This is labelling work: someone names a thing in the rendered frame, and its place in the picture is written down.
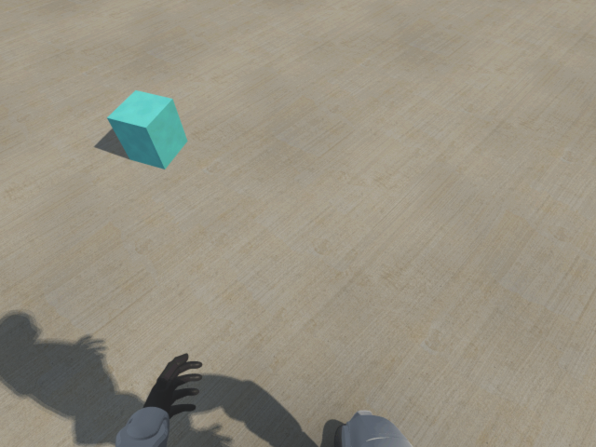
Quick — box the carton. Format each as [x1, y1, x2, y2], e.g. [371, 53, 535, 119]
[107, 90, 188, 169]

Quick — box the robot right shin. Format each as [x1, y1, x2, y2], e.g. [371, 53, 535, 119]
[349, 411, 373, 422]

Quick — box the robot right thigh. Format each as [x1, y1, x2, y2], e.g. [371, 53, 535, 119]
[342, 415, 413, 447]

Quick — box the left robot forearm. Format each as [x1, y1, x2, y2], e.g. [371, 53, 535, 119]
[115, 407, 169, 447]

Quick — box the robot left hand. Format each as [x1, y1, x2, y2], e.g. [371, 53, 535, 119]
[143, 353, 202, 419]

